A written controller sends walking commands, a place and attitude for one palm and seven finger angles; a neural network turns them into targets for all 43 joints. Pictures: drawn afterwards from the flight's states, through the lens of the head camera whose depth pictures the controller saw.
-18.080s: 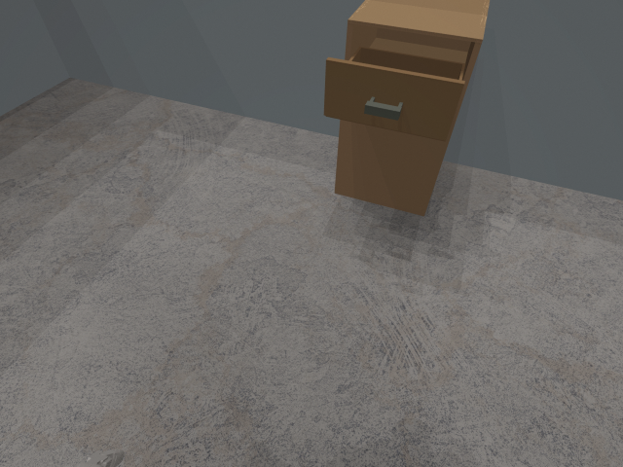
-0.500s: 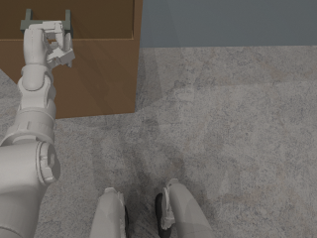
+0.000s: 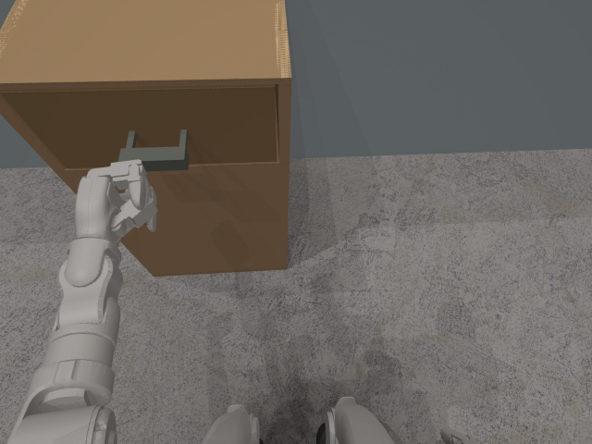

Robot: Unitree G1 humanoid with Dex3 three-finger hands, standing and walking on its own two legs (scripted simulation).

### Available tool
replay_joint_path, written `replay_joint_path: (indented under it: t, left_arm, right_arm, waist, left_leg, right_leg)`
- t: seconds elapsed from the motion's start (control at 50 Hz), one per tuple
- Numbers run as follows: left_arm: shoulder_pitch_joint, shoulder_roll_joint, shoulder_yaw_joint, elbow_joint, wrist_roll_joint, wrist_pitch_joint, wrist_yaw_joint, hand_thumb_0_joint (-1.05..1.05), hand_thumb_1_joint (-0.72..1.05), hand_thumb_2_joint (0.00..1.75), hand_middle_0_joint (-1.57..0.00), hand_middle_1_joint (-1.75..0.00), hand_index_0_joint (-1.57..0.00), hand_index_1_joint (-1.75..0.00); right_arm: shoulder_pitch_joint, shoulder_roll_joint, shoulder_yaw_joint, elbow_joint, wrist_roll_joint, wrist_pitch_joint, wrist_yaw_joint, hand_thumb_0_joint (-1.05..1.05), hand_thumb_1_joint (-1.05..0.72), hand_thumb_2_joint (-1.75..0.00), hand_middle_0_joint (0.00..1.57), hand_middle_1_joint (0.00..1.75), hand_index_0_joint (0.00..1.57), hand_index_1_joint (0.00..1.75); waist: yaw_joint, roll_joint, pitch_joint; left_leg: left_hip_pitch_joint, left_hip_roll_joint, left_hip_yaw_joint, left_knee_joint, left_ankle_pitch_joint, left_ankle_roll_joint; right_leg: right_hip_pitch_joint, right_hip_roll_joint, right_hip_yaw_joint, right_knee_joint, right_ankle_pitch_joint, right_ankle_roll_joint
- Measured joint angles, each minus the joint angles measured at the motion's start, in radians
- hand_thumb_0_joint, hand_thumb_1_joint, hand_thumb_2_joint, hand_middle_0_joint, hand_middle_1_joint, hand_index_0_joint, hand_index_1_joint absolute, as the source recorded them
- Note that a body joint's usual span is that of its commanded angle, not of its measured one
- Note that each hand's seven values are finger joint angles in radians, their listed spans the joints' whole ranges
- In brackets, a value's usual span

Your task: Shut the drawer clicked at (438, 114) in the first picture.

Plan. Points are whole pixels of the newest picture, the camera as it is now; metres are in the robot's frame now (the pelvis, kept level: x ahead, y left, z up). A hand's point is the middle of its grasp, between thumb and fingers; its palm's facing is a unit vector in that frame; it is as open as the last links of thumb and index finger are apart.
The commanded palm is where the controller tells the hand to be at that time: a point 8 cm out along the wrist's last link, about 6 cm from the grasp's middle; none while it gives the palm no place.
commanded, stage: draw the hand back to the body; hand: left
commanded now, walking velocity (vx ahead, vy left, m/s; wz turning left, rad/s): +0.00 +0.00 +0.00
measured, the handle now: (156, 147) +0.56 +0.22 -0.02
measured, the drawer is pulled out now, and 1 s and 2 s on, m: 0.00 0.00 0.00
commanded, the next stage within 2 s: step back with the hand held close in 1.10 s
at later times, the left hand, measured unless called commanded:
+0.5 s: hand (55, 275) +0.29 +0.22 +0.14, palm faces +0.24 -0.92 -0.30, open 3.3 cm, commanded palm +0.24 +0.26 +0.16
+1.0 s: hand out of the picture +0.18 +0.24 +0.24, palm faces +0.43 -0.80 -0.42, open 3.3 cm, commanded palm +0.14 +0.28 +0.25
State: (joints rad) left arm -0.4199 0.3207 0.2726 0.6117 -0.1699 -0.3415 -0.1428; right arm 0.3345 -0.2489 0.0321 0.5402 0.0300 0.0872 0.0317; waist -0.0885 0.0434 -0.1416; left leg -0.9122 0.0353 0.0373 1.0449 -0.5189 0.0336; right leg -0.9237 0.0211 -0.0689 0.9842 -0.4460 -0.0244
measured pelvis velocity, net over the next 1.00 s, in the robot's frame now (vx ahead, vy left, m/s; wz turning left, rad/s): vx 0.02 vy -0.01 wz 0.03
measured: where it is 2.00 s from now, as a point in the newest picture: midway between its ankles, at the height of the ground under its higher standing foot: outside the picture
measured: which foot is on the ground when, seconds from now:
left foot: down 0.00-1.00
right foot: down 0.00-1.00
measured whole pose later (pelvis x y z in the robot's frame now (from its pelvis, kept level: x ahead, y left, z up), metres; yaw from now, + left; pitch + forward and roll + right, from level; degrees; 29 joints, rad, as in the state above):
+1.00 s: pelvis +0.02 -0.01 +0.07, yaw +2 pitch -4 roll -1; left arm 0.56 0.36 0.31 -0.49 -0.08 -0.11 0.10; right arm 0.22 -0.23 0.02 0.59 0.01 -0.10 -0.05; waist 0.06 0.08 -0.02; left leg -0.09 0.00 0.04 0.47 -0.32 0.02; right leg -0.11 0.02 -0.06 0.44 -0.27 -0.03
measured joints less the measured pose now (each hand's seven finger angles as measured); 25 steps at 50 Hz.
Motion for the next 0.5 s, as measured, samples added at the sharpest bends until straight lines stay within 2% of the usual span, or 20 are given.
replay_joint_path:
  t: [0.1,0.18,0.24,0.3,0.34,0.42,0.5]
  left_arm:
    - [0.117,-0.022,-0.036,-0.084,-0.032,0.014,0.0,0.02,0.89,0.9,-1.4,-1.6,-1.4,-1.6]
    - [0.208,-0.035,-0.071,-0.178,-0.042,0.01,-0.028,0.02,0.9,0.9,-1.4,-1.6,-1.4,-1.6]
    - [0.278,-0.045,-0.093,-0.259,-0.05,0.03,-0.048,0.02,0.9,0.9,-1.4,-1.6,-1.4,-1.6]
    - [0.365,-0.029,-0.13,-0.37,0.024,0.103,0.044,0.02,0.9,0.9,-1.4,-1.6,-1.4,-1.6]
    - [0.426,-0.023,-0.152,-0.441,0.053,0.153,0.105,0.02,0.9,0.9,-1.4,-1.6,-1.4,-1.6]
    - [0.514,-0.013,-0.163,-0.541,0.085,0.228,0.186,0.02,0.9,0.9,-1.4,-1.59,-1.4,-1.6]
    - [0.583,-0.006,-0.149,-0.63,0.095,0.274,0.224,0.02,0.9,0.9,-1.4,-1.59,-1.4,-1.6]
  right_arm:
    - [-0.024,-0.011,-0.005,-0.01,0.011,-0.038,-0.016,0.01,-0.91,-0.9,0.2,0.3,0.2,0.3]
    - [-0.06,-0.024,-0.018,-0.017,0.015,-0.065,-0.027,0.01,-0.91,-0.9,0.2,0.3,0.2,0.3]
    - [-0.083,-0.03,-0.022,-0.026,0.018,-0.082,-0.036,0.01,-0.91,-0.9,0.2,0.3,0.2,0.3]
    - [-0.106,-0.015,-0.023,-0.034,0.019,-0.067,-0.06,0.01,-0.91,-0.9,0.2,0.3,0.2,0.3]
    - [-0.114,-0.004,-0.019,-0.044,0.02,-0.059,-0.076,0.01,-0.91,-0.9,0.2,0.3,0.2,0.3]
    - [-0.127,0.013,0.001,-0.046,0.018,-0.054,-0.1,0.01,-0.91,-0.9,0.2,0.3,0.2,0.3]
    - [-0.133,0.022,0.017,-0.03,0.014,-0.064,-0.112,0.01,-0.91,-0.9,0.2,0.3,0.2,0.3]
  waist:
    - [0.026,-0.012,0.0]
    - [0.04,-0.013,0.011]
    - [0.05,-0.007,0.018]
    - [0.063,-0.011,0.032]
    - [0.069,-0.008,0.04]
    - [0.086,-0.001,0.062]
    - [0.105,0.006,0.082]
  left_leg:
    - [0.116,-0.009,-0.018,-0.074,0.02,-0.007]
    - [0.183,-0.013,-0.024,-0.102,0.025,-0.008]
    - [0.235,-0.016,-0.022,-0.129,0.032,-0.007]
    - [0.319,-0.023,-0.006,-0.19,0.05,-0.005]
    - [0.379,-0.027,0.001,-0.24,0.069,-0.005]
    - [0.489,-0.034,0.004,-0.328,0.103,-0.004]
    - [0.587,-0.036,0.002,-0.403,0.132,-0.006]
  right_leg:
    - [0.125,-0.005,-0.017,-0.075,0.011,-0.004]
    - [0.196,-0.007,-0.022,-0.105,0.014,-0.004]
    - [0.246,-0.009,-0.02,-0.128,0.019,-0.001]
    - [0.318,-0.013,-0.002,-0.17,0.032,0.001]
    - [0.372,-0.016,0.004,-0.21,0.046,0.003]
    - [0.477,-0.018,0.009,-0.288,0.074,0.004]
    - [0.575,-0.017,0.008,-0.36,0.1,0.004]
